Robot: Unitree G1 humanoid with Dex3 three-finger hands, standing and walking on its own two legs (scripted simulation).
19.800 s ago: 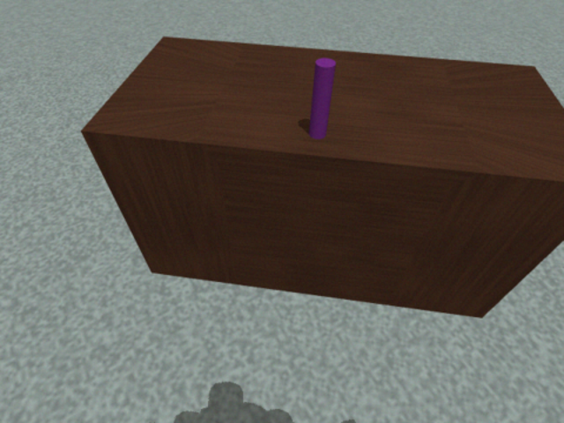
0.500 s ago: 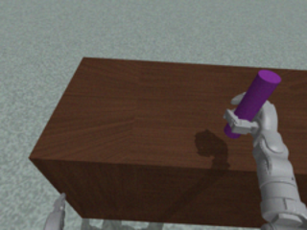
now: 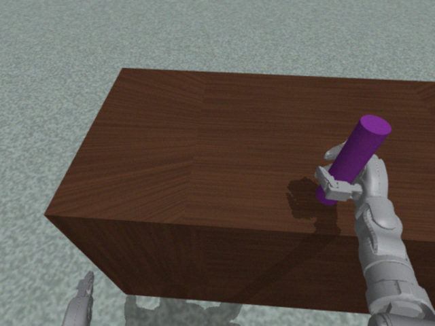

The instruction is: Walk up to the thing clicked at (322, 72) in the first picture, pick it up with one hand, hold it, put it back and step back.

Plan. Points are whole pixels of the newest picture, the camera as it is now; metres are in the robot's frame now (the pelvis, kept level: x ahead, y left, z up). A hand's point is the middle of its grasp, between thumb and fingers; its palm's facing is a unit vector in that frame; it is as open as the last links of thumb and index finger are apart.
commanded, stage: lower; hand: right
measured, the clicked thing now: (347, 165) +0.39 -0.20 +0.10
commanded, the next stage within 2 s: loosen in 0.92 s
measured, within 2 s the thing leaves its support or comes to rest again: rests again in 0.72 s
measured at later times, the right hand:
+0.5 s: hand (325, 187) +0.40 -0.19 +0.02, palm faces +0.11 +0.99 +0.02, open 6.1 cm
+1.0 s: hand (323, 192) +0.40 -0.19 +0.00, palm faces +0.14 +0.99 +0.02, open 6.1 cm
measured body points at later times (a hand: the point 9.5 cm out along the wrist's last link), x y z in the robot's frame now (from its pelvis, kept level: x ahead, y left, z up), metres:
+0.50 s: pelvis -0.01 -0.01 -0.02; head +0.05 -0.02 +0.43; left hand +0.15 +0.26 -0.08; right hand +0.38 -0.24 +0.02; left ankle -0.02 +0.12 -0.73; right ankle +0.05 -0.13 -0.73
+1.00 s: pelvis -0.01 -0.01 -0.04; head +0.05 -0.03 +0.40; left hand +0.14 +0.26 -0.08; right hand +0.38 -0.25 +0.00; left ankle -0.02 +0.12 -0.73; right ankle +0.05 -0.13 -0.73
